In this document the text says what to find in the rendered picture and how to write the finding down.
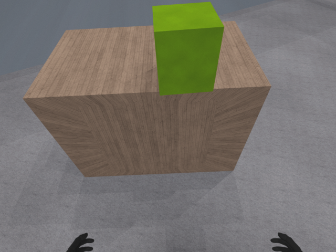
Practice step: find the carton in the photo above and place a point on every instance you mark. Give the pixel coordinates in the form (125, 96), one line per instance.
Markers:
(188, 40)

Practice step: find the pedestal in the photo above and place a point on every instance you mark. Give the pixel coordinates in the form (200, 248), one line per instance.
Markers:
(98, 96)

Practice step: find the robot left hand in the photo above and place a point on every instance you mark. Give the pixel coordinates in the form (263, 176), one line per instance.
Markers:
(81, 240)

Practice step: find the robot right hand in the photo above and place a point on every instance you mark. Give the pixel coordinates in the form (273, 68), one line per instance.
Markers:
(287, 241)

